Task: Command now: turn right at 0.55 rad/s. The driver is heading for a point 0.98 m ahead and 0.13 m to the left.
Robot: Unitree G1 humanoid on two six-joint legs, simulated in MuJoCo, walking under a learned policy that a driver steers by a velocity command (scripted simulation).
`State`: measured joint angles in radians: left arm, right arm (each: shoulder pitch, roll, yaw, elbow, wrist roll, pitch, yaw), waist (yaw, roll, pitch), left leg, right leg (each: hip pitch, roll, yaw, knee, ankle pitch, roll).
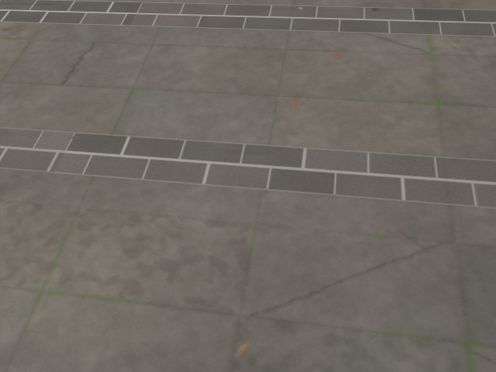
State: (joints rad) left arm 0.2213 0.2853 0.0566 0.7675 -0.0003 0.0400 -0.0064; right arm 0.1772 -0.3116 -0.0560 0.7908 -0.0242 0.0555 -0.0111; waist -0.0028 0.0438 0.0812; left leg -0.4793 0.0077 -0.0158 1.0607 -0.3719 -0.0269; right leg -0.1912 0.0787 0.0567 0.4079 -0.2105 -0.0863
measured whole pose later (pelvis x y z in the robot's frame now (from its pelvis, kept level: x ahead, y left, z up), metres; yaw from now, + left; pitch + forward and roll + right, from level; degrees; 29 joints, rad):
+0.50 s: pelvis +0.12 +0.05 +0.00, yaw -1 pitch +1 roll -1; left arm 0.26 0.29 0.04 0.82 0.05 -0.05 -0.03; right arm 0.35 -0.25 -0.03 0.85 -0.01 -0.05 0.03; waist -0.01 -0.04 0.00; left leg -0.14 -0.08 -0.05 0.38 -0.24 0.08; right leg -0.38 0.02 0.02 0.94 -0.31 -0.05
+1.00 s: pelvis +0.39 +0.03 -0.01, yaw +16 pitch +1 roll +0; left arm 0.19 0.26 0.02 0.77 0.03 -0.08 0.01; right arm 0.31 -0.30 -0.07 0.84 -0.03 -0.02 0.03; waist -0.03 0.04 0.05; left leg -0.42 -0.02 -0.04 1.14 -0.33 0.07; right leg -0.27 0.03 -0.09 0.44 -0.18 -0.06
